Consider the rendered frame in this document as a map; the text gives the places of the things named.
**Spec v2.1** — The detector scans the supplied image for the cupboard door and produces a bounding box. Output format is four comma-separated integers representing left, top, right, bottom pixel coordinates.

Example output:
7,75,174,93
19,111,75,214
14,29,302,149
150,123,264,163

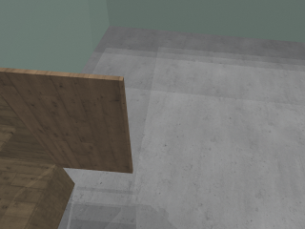
0,67,133,174

